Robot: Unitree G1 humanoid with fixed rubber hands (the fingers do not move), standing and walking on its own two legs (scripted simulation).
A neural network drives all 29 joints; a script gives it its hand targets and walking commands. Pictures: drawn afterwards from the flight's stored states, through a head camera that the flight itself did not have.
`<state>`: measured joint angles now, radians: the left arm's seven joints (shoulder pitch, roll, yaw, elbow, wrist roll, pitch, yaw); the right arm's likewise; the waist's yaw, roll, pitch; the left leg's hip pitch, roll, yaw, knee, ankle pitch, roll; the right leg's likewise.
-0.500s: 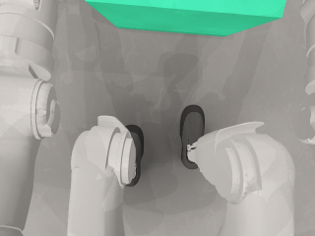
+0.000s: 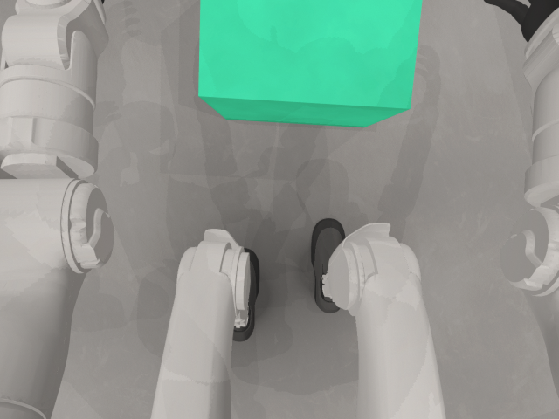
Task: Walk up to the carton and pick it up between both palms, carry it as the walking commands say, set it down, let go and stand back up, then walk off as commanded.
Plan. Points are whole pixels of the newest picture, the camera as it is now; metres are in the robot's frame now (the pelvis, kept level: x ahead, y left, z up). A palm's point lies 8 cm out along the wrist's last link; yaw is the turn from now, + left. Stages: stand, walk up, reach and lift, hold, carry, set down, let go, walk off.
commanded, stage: set down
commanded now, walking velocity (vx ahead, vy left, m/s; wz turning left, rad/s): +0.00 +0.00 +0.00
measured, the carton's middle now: (304, 28) +0.62 -0.05 -0.33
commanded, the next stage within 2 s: let go in 0.72 s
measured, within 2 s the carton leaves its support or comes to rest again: neither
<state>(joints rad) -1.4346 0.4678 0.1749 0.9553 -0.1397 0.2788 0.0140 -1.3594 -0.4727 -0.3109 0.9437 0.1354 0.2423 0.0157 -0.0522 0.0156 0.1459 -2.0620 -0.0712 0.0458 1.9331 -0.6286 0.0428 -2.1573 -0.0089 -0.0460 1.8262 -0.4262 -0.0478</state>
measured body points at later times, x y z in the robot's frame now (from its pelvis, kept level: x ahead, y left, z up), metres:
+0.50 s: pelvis +0.02 -0.01 +0.13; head +0.35 -0.02 +0.44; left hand +0.60 +0.20 +0.05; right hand +0.56 -0.29 +0.05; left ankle +0.08 +0.09 -0.42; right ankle +0.14 -0.10 -0.42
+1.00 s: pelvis +0.06 -0.01 +0.23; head +0.36 -0.02 +0.56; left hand +0.56 +0.21 +0.11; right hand +0.52 -0.27 +0.11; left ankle +0.08 +0.09 -0.42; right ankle +0.14 -0.10 -0.42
